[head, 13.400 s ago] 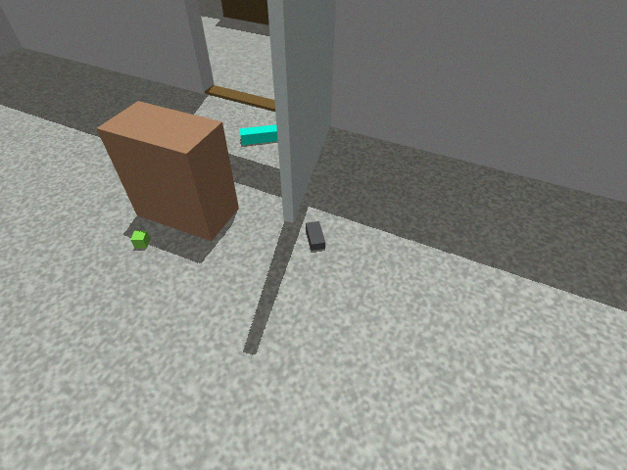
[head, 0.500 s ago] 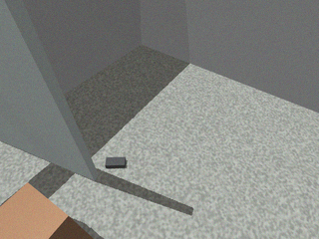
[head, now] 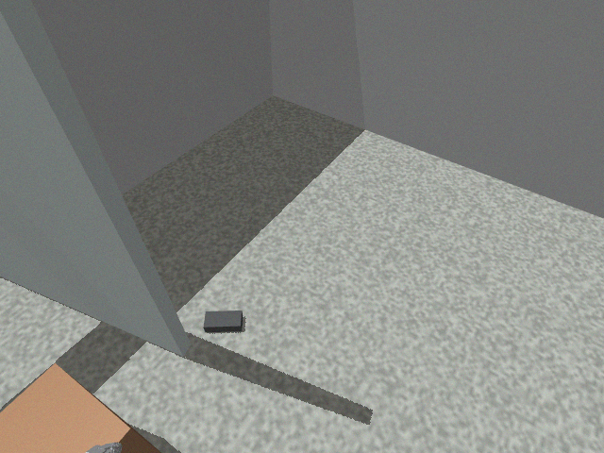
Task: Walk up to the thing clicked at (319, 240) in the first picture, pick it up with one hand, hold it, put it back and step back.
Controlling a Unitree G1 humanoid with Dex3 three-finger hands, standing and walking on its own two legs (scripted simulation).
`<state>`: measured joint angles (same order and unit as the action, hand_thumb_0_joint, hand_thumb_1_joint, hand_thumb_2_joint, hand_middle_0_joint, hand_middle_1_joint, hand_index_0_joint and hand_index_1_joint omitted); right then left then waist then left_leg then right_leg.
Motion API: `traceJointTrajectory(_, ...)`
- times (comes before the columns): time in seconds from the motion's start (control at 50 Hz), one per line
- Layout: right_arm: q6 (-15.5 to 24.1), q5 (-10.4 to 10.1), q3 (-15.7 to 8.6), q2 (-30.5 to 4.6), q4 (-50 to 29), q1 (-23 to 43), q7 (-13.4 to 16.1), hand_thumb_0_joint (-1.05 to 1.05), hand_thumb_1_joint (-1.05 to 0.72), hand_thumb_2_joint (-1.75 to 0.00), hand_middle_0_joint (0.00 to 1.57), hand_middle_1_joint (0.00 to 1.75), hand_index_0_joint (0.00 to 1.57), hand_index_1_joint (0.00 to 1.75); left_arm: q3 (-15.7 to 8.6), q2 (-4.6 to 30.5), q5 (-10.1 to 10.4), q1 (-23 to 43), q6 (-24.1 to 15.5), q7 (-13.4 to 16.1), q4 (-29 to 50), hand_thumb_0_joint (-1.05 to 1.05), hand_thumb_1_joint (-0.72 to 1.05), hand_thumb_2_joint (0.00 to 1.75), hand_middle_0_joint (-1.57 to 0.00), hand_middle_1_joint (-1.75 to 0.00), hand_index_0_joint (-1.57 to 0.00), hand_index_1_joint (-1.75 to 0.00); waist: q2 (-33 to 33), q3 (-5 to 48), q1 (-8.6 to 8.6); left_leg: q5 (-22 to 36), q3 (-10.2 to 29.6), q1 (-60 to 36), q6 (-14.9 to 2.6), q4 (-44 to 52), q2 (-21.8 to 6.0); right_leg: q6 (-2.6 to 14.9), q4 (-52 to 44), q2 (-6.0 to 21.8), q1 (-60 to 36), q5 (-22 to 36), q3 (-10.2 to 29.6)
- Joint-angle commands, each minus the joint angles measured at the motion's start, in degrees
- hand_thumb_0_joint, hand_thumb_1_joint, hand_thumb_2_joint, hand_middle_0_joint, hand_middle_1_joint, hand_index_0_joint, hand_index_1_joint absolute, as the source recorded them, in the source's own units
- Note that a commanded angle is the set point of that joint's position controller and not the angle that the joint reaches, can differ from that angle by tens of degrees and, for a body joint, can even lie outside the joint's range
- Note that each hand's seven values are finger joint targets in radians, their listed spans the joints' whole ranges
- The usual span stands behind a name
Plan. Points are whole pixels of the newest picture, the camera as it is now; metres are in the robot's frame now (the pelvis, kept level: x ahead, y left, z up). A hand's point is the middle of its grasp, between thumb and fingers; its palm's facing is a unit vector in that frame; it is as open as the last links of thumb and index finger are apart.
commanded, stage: walk up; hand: left
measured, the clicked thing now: (223, 321) +0.71 +0.29 -0.76
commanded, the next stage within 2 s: stand in 0.12 s
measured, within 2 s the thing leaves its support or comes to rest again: neither
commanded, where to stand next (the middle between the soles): +0.31 +0.01 m, yaw +1 degrees
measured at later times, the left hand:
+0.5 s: hand out of the picture +0.06 +0.25 -0.15, palm faces -0.03 -0.94 -0.34, open 7.4 cm
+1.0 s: hand out of the picture +0.07 +0.24 -0.15, palm faces -0.06 -0.94 -0.34, open 7.4 cm
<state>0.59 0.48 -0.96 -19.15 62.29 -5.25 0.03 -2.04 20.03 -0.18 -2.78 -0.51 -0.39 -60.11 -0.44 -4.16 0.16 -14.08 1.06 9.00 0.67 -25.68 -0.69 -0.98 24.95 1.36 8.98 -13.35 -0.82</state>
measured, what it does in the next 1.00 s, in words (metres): stands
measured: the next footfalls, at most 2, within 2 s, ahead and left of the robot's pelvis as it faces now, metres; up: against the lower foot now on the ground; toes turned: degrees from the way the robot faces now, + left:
left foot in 1.40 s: +0.15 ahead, +0.17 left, +0.00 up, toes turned +4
right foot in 1.86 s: +0.32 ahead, -0.12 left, +0.00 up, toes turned -4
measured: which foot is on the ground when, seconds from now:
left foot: down 0.00-1.00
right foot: down 0.00-1.00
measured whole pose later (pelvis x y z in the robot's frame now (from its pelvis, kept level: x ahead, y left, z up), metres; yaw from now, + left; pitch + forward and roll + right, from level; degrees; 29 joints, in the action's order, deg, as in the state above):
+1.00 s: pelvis -0.01 -0.01 +0.01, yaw -1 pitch -3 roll +0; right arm 0.4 0.5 -0.3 -20.3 65.8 -6.9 -0.8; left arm 0.9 20.1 -0.6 -6.6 -0.9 -0.8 -64.5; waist 0.4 -2.9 -0.2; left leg -9.4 0.4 6.1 1.4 -18.1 -1.2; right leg -0.5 19.2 0.9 7.3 -9.4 -0.2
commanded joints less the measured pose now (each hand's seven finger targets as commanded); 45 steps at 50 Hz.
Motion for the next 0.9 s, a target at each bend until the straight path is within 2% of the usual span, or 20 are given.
traceJointTrajectory(0.0, 1.35, 0.22, -2.32, -12.1, -2.78, 3.22, 0.7, 0.0, -0.9, -0.9, 0.2, 0.3, 0.2, 0.3, -2.61, 12.06, 0.1, 1.69, -1.22, 0.9, 2.13, 0.0, 0.9, 0.9, -0.2, -0.3, -0.2, -0.3, 1.25, 5.92, 0.59, 11.89, 5.02, 1.24, -2.32, 5.98, -5.94, 2.77, -4.47, 5.57, -4.35, 10.6, 5.04)
traceJointTrajectory(0.08, 1.42, 0.21, -2.11, -11.79, -2.4, 4.05, 0.48, 0.0, -0.9, -0.9, 0.2, 0.3, 0.2, 0.3, -2.55, 11.96, 0.02, 1.94, -1.37, 0.79, 1.43, 0.0, 0.9, 0.9, -0.2, -0.3, -0.2, -0.3, 0.99, 6.71, 0.59, 13.38, 4.77, -0.39, -2.12, 6.07, -5.97, 2.39, -5.67, 5.42, -4.6, 11.43, 4.9)
traceJointTrajectory(0.1, 1.6, -0.03, -2.11, -12.64, -2.57, 3.73, 0.33, 0.0, -0.9, -0.9, 0.2, 0.3, 0.2, 0.3, -1.38, 11.36, -0.16, 1.53, -1.58, 0.68, 0.66, 0.0, 0.9, 0.9, -0.2, -0.3, -0.2, -0.3, 1.77, 8.04, -0.14, 14.32, 5.1, -2.79, -1.91, 7.51, -6.48, 2.36, -6.36, 6.16, -5.11, 12.86, 5.63)
traceJointTrajectory(0.14, 1.74, -0.03, -2.12, -12.85, -2.35, 4.29, 0.34, 0.0, -0.9, -0.9, 0.2, 0.3, 0.2, 0.3, -1.24, 11.43, -0.2, 2.27, -1.63, 0.61, 0.49, 0.0, 0.9, 0.9, -0.2, -0.3, -0.2, -0.3, 1.93, 8.27, -0.26, 15.58, 5.22, -4.09, -1.74, 7.73, -6.89, 2.31, -6.63, 6.11, -4.95, 13.5, 5.56)
traceJointTrajectory(0.2, 1.66, 0.06, -2.01, -12.96, -1.87, 4.27, 0.23, 0.0, -0.9, -0.9, 0.2, 0.3, 0.2, 0.3, -0.88, 11.52, -0.13, 2.06, -1.7, 0.63, -0.21, 0.0, 0.9, 0.9, -0.2, -0.3, -0.2, -0.3, 2.06, 6.94, -0.11, 14.33, 4.95, -3.02, -1.7, 9.05, -6.66, 1.8, -7.59, 5.95, -5.38, 12.79, 5.4)
traceJointTrajectory(0.32, 1.44, -0.06, -1.89, -12.68, -1.53, 3.94, -0.04, 0.0, -0.9, -0.9, 0.2, 0.3, 0.2, 0.3, -0.46, 12.23, -0.45, 0.73, -1.88, 0.57, -1.47, 0.0, 0.9, 0.9, -0.2, -0.3, -0.2, -0.3, -0.08, 4.34, -0.27, 8.22, 5.03, -2.79, -1.71, 10.93, -6.41, 1.6, -9.6, 5.87, -2.9, 7.15, 5.46)
traceJointTrajectory(0.34, 1.43, -0.03, -1.98, -13.01, -1.59, 3.78, -0.03, 0.0, -0.9, -0.9, 0.2, 0.3, 0.2, 0.3, -0.52, 12.46, -0.46, 0.57, -2.0, 0.58, -1.39, 0.0, 0.9, 0.9, -0.2, -0.3, -0.2, -0.3, 0.22, 5.3, -0.25, 8.93, 4.82, -4.02, -1.86, 10.54, -6.4, 1.59, -9.73, 6.08, -2.84, 8.28, 5.81)
traceJointTrajectory(0.36, 1.32, -0.04, -1.75, -12.54, -1.33, 3.46, -0.13, 0.0, -0.9, -0.9, 0.2, 0.3, 0.2, 0.3, -0.3, 12.25, -0.38, 0.64, -1.93, 0.57, -1.67, 0.0, 0.9, 0.9, -0.2, -0.3, -0.2, -0.3, -0.67, 3.65, -0.33, 6.99, 4.98, -2.69, -1.61, 11.11, -6.18, 1.51, -10.32, 5.85, -1.92, 5.56, 5.61)
traceJointTrajectory(0.42, 1.22, 0.04, -1.81, -13.03, -1.06, 3.07, -0.23, 0.0, -0.9, -0.9, 0.2, 0.3, 0.2, 0.3, -0.1, 12.07, -0.36, -0.19, -1.96, 0.58, -1.77, 0.0, 0.9, 0.9, -0.2, -0.3, -0.2, -0.3, -0.03, 3.99, -0.27, 5.32, 4.93, -2.72, -1.78, 11.08, -6.13, 1.52, -10.66, 5.99, -1.85, 4.35, 5.89)
traceJointTrajectory(0.44, 1.3, 0.14, -1.93, -13.01, -1.16, 2.99, -0.18, 0.0, -0.9, -0.9, 0.2, 0.3, 0.2, 0.3, -0.23, 12.59, -0.42, 0.23, -1.96, 0.63, -1.65, 0.0, 0.9, 0.9, -0.2, -0.3, -0.2, -0.3, 0.1, 5.09, -0.37, 6.49, 4.89, -2.88, -1.79, 11.07, -6.29, 1.78, -9.99, 6.27, -2.93, 5.64, 6.02)
traceJointTrajectory(0.52, 1.44, 0.08, -1.75, -12.98, -0.91, 3.12, -0.27, 0.0, -0.9, -0.9, 0.2, 0.3, 0.2, 0.3, 0.07, 12.28, -0.38, -1.43, -1.81, 0.51, -1.95, 0.0, 0.9, 0.9, -0.2, -0.3, -0.2, -0.3, 0.89, 4.88, 0.14, 6.92, 5.08, -3.46, -1.68, 11.3, -6.42, 1.86, -9.85, 5.93, -1.85, 5.13, 5.69)
traceJointTrajectory(0.56, 1.39, 0.12, -1.66, -12.71, -0.69, 2.12, -0.27, 0.0, -0.9, -0.9, 0.2, 0.3, 0.2, 0.3, 0.11, 12.63, -0.38, -1.12, -1.92, 0.56, -1.75, 0.0, 0.9, 0.9, -0.2, -0.3, -0.2, -0.3, -0.3, 4.5, -0.16, 7.04, 4.92, -2.72, -1.56, 11.19, -6.27, 1.85, -9.99, 6.01, -1.99, 4.89, 5.83)
traceJointTrajectory(0.6, 1.34, 0.06, -1.73, -13.17, -0.56, 2.29, -0.18, 0.0, -0.9, -0.9, 0.2, 0.3, 0.2, 0.3, 0.24, 12.5, -0.4, -1.27, -1.92, 0.56, -1.52, 0.0, 0.9, 0.9, -0.2, -0.3, -0.2, -0.3, 0.09, 5.5, -0.15, 7.89, 4.74, -3.79, -1.68, 10.5, -6.36, 1.82, -9.86, 6.15, -1.81, 6.72, 6.13)
traceJointTrajectory(0.72, 1.05, 0.15, -1.53, -13.01, 0.06, 1.17, -0.25, 0.0, -0.9, -0.9, 0.2, 0.3, 0.2, 0.3, 0.33, 12.93, -0.32, -1.53, -1.59, 0.64, -1.42, 0.0, 0.9, 0.9, -0.2, -0.3, -0.2, -0.3, 0.23, 3.34, -0.2, 3.98, 4.66, -1.48, -1.39, 11.26, -6.08, 2.1, -10.36, 5.89, -0.7, 1.64, 6.56)
traceJointTrajectory(0.74, 1.08, 0.15, -1.51, -13.25, 0.14, 1.02, -0.27, 0.0, -0.9, -0.9, 0.2, 0.3, 0.2, 0.3, 0.39, 12.71, -0.25, -1.67, -1.62, 0.59, -1.32, 0.0, 0.9, 0.9, -0.2, -0.3, -0.2, -0.3, 0.89, 3.9, -0.11, 4.43, 4.54, -1.32, -1.57, 11.23, -6.07, 2.13, -10.26, 6.07, -1.51, 3.31, 6.78)
traceJointTrajectory(0.78, 1.14, 0.19, -1.41, -12.99, 0.08, 0.83, -0.32, 0.0, -0.9, -0.9, 0.2, 0.3, 0.2, 0.3, 0.4, 12.91, -0.19, -2.05, -1.66, 0.58, -1.41, 0.0, 0.9, 0.9, -0.2, -0.3, -0.2, -0.3, 0.06, 3.24, -0.08, 4.16, 4.68, -0.8, -1.46, 11.42, -6.0, 2.11, -10.14, 5.95, -1.1, 2.02, 6.76)
traceJointTrajectory(0.88, 1.21, 0.06, -1.37, -13.27, -0.14, 0.88, -0.19, 0.0, -0.9, -0.9, 0.2, 0.3, 0.2, 0.3, 0.29, 13.23, -0.26, -1.88, -1.76, 0.62, -1.1, 0.0, 0.9, 0.9, -0.2, -0.3, -0.2, -0.3, 0.36, 5.23, -0.23, 7.76, 4.48, -2.38, -1.57, 10.48, -6.36, 2.15, -9.23, 6.06, -2.39, 7.79, 6.48)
